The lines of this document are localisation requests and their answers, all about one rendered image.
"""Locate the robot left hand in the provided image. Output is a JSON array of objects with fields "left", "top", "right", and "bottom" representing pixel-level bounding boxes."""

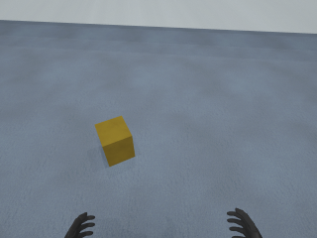
[{"left": 64, "top": 212, "right": 95, "bottom": 238}]

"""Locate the robot right hand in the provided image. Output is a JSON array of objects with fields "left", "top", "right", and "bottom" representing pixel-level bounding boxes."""
[{"left": 227, "top": 207, "right": 263, "bottom": 238}]

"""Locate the carton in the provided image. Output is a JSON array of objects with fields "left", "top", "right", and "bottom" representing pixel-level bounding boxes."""
[{"left": 94, "top": 115, "right": 136, "bottom": 167}]

